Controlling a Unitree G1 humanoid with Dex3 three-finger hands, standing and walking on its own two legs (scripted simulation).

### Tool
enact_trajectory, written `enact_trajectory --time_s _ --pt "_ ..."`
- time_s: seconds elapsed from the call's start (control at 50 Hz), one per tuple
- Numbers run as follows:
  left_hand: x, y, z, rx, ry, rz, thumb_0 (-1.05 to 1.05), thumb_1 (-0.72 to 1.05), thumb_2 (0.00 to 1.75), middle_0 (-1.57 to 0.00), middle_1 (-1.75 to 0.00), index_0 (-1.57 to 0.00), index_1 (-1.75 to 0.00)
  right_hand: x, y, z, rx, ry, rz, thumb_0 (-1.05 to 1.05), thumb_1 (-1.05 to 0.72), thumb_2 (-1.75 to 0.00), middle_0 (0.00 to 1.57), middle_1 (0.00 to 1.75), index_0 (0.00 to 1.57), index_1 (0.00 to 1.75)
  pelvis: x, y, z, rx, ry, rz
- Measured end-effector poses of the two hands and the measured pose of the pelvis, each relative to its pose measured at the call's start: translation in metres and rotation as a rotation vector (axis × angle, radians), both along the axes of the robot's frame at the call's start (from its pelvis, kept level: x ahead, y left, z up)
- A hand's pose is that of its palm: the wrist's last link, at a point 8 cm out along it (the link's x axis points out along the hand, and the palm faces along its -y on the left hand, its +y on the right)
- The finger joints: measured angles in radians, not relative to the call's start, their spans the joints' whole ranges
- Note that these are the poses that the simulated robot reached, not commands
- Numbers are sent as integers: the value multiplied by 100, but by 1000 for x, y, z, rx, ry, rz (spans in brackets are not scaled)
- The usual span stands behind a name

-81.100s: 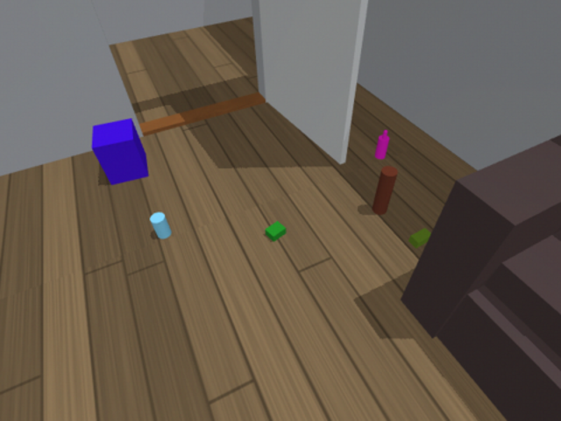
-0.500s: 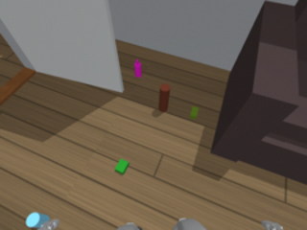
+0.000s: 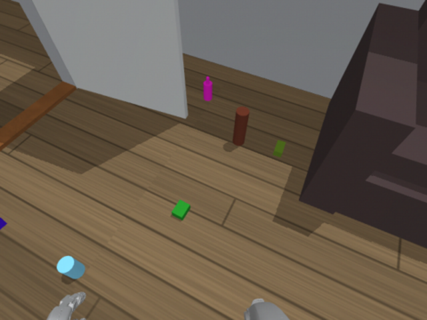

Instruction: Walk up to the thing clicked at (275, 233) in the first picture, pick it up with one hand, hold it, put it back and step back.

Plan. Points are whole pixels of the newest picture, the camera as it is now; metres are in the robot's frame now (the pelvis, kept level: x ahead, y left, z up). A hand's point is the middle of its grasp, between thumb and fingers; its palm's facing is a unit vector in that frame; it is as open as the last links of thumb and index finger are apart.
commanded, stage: step back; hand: left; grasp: from above
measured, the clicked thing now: (181, 210) +0.66 +0.17 -0.74
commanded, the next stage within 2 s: none
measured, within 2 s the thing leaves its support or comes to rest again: neither
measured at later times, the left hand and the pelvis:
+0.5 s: hand out of the picture -0.08 +0.23 -0.13, palm faces -0.07 -0.91 -0.41, open 7.4 cm; pelvis -0.16 -0.03 +0.00, yaw -5 degrees
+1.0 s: hand out of the picture -0.23 +0.22 -0.15, palm faces -0.09 -0.91 -0.40, open 7.4 cm; pelvis -0.34 -0.04 -0.01, yaw -6 degrees
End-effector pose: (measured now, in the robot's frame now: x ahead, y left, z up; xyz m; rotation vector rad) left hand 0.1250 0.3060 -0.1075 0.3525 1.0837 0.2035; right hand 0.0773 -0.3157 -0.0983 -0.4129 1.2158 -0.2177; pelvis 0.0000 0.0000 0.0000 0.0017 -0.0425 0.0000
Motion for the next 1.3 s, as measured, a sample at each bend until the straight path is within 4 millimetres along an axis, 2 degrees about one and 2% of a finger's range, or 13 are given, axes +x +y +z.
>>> enact_trajectory --time_s 0.14,0.26,0.36,0.46,0.52,0.58,0.68,0.8,0.92,1.02,1.08,1.14,1.3 --pt "-51 3 2 -11 50 -2 0 90 90 -21 -30 -20 -30 -23 7 19 -5 -79 -8 0 -90 -90 21 30 20 30 -37 -1 11 -27 11 -40" --pt "-101 -4 -2 9 106 -31 0 90 90 -21 -30 -20 -30 -49 -4 18 -2 -166 -15 0 -90 -90 21 30 21 30 -79 -10 5 -24 3 -90" --pt "-146 -20 -4 31 108 -43 0 90 90 -21 -30 -20 -30 -86 -30 -1 13 -187 -37 0 -90 -90 21 30 21 30 -119 -26 -9 -33 -8 -106" --pt "-196 -32 12 35 119 -25 0 90 90 -21 -30 -20 -30 -137 -40 -6 29 -129 -82 0 -90 -90 21 30 20 30 -149 -31 0 14 -10 -96" --pt "-210 -32 19 50 108 -22 1 90 90 -21 -30 -20 -30 -171 -41 -7 30 -87 -82 0 -90 -90 21 30 20 30 -167 -30 4 26 -1 -80" --pt "-214 -28 21 62 63 -29 1 89 90 -21 -30 -20 -30 -204 -38 -11 25 -26 -70 0 -90 -90 21 30 20 30 -186 -28 3 23 7 -53" --pt "-222 -15 8 48 -19 -31 1 90 90 -21 -30 -20 -30 -250 -24 -16 8 36 -43 0 -90 -90 21 30 20 30 -225 -19 -8 36 -3 -13" --pt "-256 -19 7 7 -5 -16 0 90 90 -21 -30 -20 -30 -287 -15 0 13 11 -34 0 -90 -90 21 30 20 30 -266 -21 3 -6 -1 -23" --pt "-312 -30 2 5 55 -37 0 90 90 -21 -30 -20 -30 -300 -31 8 -6 -87 -24 0 -90 -90 21 30 21 30 -308 -32 3 -15 14 -68" --pt "-372 -46 -3 33 107 -43 0 90 90 -21 -30 -20 -30 -320 -56 -4 2 -148 -32 0 -90 -90 21 30 20 30 -350 -47 -8 -39 5 -87" --pt "-410 -53 5 31 130 -27 0 90 90 -21 -30 -20 -30 -343 -60 -5 14 -130 -54 0 -90 -90 21 30 20 30 -369 -52 -2 0 4 -86" --pt "-438 -54 13 42 139 -10 1 90 90 -21 -30 -20 -30 -369 -59 -6 27 -104 -50 0 -90 -90 21 30 20 30 -386 -52 4 23 8 -71" --pt "-482 -31 14 56 55 43 1 89 90 -21 -30 -20 -30 -435 -44 -19 39 25 0 0 -90 -90 21 30 20 30 -425 -43 -2 8 8 8"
